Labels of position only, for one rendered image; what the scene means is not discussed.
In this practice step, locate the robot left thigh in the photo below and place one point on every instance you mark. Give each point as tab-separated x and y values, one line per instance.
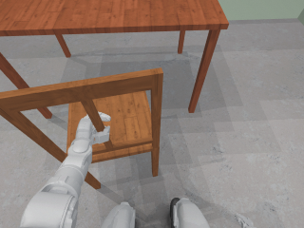
121	216

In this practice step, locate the robot left forearm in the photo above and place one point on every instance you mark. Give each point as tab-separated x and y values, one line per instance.
71	174

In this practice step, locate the robot left hand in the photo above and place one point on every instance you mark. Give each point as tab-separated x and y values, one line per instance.
86	129

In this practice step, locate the table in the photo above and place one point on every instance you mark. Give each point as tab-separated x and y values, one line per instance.
62	17

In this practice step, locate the chair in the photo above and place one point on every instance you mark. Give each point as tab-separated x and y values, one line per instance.
134	128

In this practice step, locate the robot left upper arm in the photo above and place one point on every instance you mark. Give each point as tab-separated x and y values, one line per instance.
51	210

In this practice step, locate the robot right hand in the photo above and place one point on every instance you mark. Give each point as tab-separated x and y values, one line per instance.
243	221

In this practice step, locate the robot right foot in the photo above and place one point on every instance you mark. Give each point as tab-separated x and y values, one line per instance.
172	203

